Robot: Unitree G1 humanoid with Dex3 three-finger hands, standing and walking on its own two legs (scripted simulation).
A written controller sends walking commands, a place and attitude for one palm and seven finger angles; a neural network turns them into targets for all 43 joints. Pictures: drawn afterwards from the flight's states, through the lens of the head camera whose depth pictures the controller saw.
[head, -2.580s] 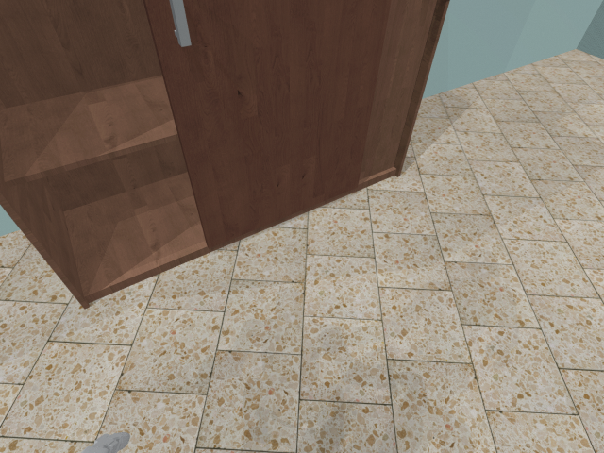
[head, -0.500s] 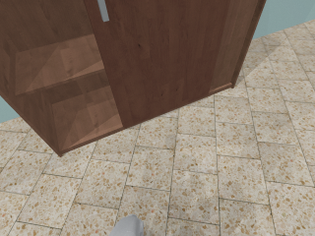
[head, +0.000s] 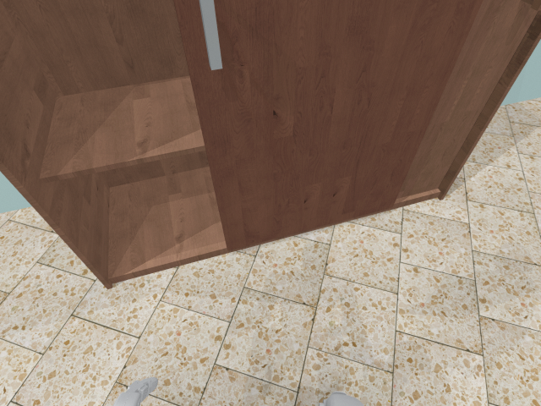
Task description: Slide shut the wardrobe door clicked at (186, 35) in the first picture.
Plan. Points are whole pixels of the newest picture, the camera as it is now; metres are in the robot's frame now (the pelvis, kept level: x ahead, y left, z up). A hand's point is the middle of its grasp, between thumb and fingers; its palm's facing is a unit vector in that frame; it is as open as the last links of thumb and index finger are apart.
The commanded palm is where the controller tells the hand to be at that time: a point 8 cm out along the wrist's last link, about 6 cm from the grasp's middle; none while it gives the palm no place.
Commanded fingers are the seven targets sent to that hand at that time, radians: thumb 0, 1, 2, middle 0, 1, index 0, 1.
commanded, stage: turn to face it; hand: right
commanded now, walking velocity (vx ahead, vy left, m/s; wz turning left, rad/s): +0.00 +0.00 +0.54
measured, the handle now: (208, 25) +0.77 +0.16 +0.19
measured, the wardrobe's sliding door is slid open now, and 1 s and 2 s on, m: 0.48 0.48 0.48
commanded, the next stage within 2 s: take the last steps up to it in 0.42 s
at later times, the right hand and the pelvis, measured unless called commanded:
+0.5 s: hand out of the picture +0.16 -0.21 -0.16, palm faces -0.24 +0.95 -0.23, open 7.4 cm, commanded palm none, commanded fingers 0.00 -0.90 -0.90 0.20 0.30 0.20 0.30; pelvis +0.04 -0.03 +0.01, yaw +15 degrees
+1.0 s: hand out of the picture +0.16 -0.20 -0.18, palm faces -0.30 +0.94 -0.15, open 7.4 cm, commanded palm none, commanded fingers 0.00 -0.90 -0.90 0.20 0.30 0.20 0.30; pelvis +0.12 -0.02 +0.00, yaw +21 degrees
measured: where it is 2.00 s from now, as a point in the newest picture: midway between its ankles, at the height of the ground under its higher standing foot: (246, 390)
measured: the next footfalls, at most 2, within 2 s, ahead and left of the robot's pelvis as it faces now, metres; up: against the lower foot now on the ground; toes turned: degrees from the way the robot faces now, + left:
right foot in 0.08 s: +0.11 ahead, -0.14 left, +0.00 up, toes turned -2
left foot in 0.52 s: +0.03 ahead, +0.09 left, +0.00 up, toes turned +21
